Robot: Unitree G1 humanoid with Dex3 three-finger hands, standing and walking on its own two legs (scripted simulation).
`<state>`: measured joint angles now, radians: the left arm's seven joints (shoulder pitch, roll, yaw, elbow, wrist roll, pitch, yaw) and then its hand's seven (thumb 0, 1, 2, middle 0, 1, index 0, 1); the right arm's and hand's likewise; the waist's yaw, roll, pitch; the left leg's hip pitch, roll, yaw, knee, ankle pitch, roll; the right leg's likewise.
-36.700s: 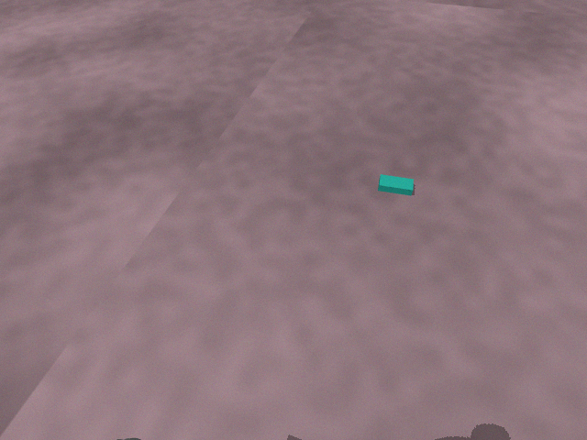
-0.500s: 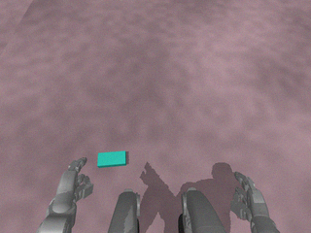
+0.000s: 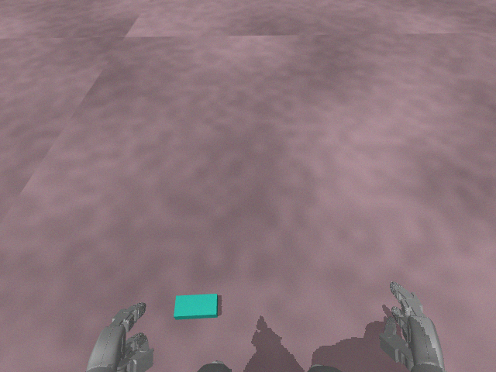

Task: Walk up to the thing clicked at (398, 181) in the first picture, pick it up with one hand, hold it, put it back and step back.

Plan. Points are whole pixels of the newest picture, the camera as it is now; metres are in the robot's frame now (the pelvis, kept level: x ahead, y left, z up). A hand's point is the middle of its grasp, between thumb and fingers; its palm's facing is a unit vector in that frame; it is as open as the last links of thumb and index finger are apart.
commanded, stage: home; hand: left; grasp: from above
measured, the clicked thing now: (196, 306) +0.44 +0.24 -0.69
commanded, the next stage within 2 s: stand in 1.84 s
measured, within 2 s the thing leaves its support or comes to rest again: neither
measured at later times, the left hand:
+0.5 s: hand (151, 353) +0.16 +0.18 -0.04, palm faces +0.05 -0.98 -0.20, open 7.4 cm
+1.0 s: hand (149, 359) +0.15 +0.18 -0.05, palm faces +0.05 -0.98 -0.20, open 7.4 cm
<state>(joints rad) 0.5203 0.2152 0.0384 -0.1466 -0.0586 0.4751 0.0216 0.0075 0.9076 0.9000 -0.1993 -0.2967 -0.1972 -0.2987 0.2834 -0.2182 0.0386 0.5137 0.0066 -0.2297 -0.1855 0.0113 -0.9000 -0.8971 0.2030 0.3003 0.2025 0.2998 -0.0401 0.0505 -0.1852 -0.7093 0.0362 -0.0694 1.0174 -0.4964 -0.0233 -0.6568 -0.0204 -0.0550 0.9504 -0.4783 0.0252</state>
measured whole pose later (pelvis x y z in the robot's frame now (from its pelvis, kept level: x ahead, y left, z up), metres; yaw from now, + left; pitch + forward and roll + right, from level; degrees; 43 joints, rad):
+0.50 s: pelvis +0.00 +0.00 +0.00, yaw +0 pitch +10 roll -3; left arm 0.50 0.22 0.04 -0.14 -0.05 0.46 0.03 0.01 0.91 0.90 -0.20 -0.30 -0.20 -0.30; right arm 0.30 -0.22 0.04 0.55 0.00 -0.23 -0.18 0.01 -0.90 -0.90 0.20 0.30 0.20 0.30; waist -0.04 0.04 -0.16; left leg -0.70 0.04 -0.07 1.02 -0.50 -0.02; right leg -0.65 -0.02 -0.05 0.95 -0.48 0.03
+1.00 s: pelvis -0.01 +0.00 +0.00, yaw +0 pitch +9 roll -3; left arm 0.50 0.22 0.03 -0.14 -0.05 0.47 0.02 0.01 0.91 0.90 -0.20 -0.30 -0.20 -0.30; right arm 0.29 -0.22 0.04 0.54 0.00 -0.24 -0.18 0.01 -0.90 -0.90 0.20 0.30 0.20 0.30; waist -0.04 0.04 -0.16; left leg -0.70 0.04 -0.07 1.02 -0.49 -0.02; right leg -0.65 -0.02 -0.05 0.95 -0.47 0.03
